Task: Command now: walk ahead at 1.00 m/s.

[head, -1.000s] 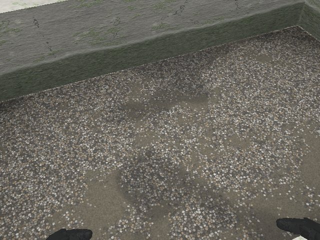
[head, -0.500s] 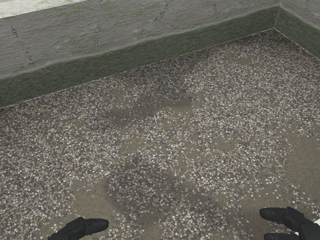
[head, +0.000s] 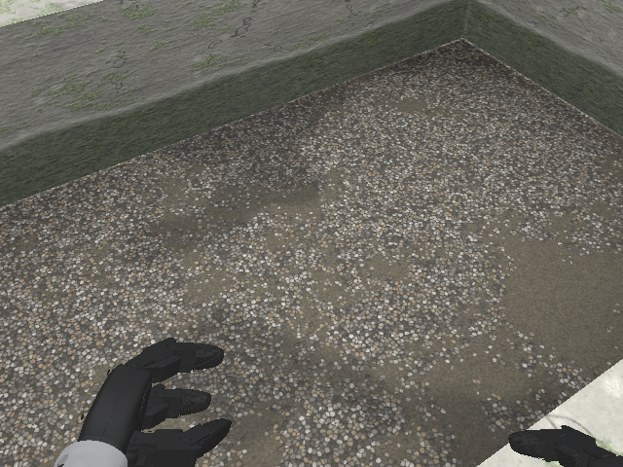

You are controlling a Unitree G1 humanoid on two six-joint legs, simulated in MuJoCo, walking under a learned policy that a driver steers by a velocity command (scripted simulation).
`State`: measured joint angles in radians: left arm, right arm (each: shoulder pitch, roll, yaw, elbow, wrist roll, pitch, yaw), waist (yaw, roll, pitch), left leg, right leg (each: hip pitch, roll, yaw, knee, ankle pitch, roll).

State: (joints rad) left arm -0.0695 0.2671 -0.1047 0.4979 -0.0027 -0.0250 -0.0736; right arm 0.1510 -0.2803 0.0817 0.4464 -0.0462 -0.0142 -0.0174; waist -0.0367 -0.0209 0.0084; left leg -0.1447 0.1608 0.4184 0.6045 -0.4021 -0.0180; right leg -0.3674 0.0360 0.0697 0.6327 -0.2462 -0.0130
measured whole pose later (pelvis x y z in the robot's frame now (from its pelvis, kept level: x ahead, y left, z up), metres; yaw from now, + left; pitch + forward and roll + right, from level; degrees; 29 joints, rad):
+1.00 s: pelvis -0.01 -0.01 +0.01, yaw +0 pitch -1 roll +1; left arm -0.07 0.30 -0.12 0.50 0.00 -0.03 -0.11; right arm 0.11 -0.28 0.11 0.37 -0.04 -0.03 0.01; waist -0.02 -0.03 -0.03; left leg -0.14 0.14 0.37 0.54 -0.35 -0.02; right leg -0.36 0.04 0.08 0.56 -0.19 -0.02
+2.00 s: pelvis -0.01 -0.02 +0.01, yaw +0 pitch +0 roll +1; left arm -0.07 0.29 -0.12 0.50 0.01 -0.03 -0.11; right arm 0.12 -0.27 0.11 0.36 -0.03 -0.03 0.00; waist -0.02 -0.03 -0.04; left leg -0.15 0.14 0.33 0.54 -0.35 -0.04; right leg -0.36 0.06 0.07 0.56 -0.19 -0.03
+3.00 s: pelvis +0.02 +0.02 +0.02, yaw +0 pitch -1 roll -1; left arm 0.12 0.21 -0.04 0.79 0.00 0.10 0.04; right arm 0.39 -0.23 0.03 0.70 -0.02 0.06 -0.03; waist -0.03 -0.01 -0.01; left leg -0.04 0.07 0.28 0.38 -0.32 0.01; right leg -0.23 0.04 0.10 0.37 -0.13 0.02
